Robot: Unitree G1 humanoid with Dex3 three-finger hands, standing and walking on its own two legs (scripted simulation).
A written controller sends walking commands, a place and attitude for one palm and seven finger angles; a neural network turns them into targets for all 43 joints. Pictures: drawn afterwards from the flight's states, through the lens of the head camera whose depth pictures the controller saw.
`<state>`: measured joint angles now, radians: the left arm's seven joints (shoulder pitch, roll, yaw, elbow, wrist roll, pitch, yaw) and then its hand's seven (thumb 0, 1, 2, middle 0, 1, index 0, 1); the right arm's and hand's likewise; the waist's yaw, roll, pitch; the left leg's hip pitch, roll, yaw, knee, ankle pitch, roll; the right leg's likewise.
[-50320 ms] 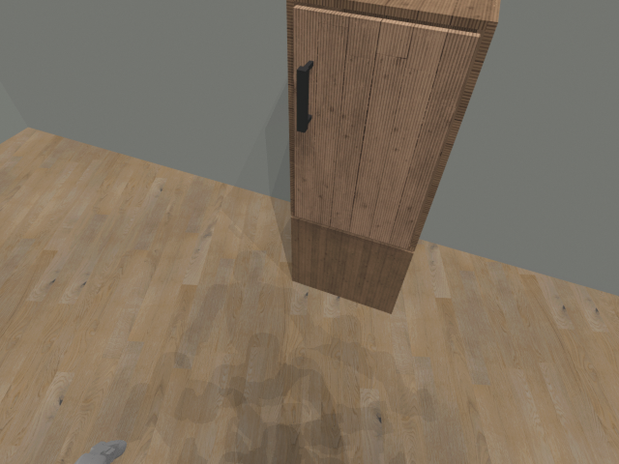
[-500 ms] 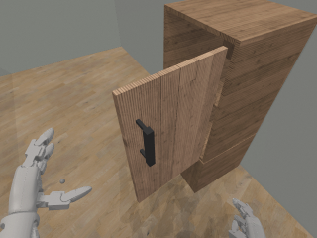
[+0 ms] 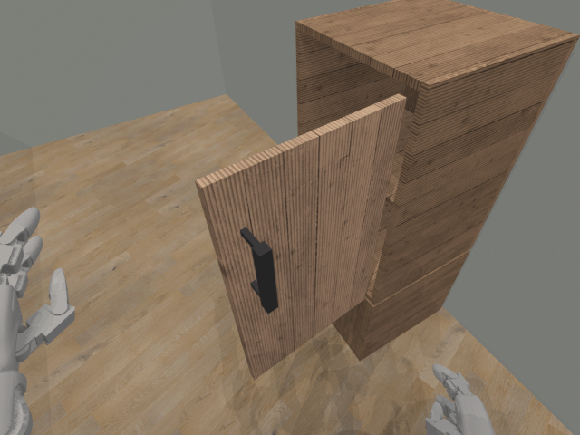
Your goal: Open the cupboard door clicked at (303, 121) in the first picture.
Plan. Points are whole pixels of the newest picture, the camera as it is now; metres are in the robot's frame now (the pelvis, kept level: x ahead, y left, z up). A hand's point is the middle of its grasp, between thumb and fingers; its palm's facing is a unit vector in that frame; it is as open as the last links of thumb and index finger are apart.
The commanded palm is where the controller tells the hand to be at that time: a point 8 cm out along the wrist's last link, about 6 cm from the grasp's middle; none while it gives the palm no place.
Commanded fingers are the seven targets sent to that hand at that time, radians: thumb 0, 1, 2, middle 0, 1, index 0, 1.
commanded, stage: draw the hand back to the body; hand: left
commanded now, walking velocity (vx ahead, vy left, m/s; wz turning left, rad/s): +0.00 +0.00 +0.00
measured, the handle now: (259, 271) +0.33 +0.10 +0.05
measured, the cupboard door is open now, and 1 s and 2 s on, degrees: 96 96 96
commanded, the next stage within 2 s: step back with the hand held close in 0.26 s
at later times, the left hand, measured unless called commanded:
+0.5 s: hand (64, 313) +0.18 +0.27 +0.16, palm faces +0.46 -0.78 -0.43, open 7.4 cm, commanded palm +0.12 +0.30 +0.17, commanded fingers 0.00 0.90 0.90 -0.20 -0.30 -0.20 -0.30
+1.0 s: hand (1, 380) +0.11 +0.29 +0.15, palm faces +0.44 -0.74 -0.51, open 7.4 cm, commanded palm +0.06 +0.32 +0.17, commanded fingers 0.00 0.90 0.90 -0.20 -0.30 -0.20 -0.30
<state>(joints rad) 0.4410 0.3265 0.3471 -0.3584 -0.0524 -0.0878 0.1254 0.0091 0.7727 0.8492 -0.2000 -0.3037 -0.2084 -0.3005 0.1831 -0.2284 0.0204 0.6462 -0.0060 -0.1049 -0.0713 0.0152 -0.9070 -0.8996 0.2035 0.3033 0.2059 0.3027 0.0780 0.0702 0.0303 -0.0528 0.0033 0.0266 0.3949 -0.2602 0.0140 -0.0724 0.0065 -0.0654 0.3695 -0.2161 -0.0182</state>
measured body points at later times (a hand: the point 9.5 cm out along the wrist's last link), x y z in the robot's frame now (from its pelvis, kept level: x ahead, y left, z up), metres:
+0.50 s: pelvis -0.02 +0.00 +0.00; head -0.02 -0.02 +0.45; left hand +0.15 +0.30 +0.18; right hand +0.17 -0.23 -0.09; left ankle -0.02 +0.11 -0.74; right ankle +0.00 -0.11 -0.74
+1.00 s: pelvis -0.09 +0.02 -0.02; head -0.07 +0.03 +0.43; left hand +0.08 +0.33 +0.18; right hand +0.10 -0.21 -0.09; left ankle -0.02 +0.11 -0.74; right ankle +0.00 -0.11 -0.74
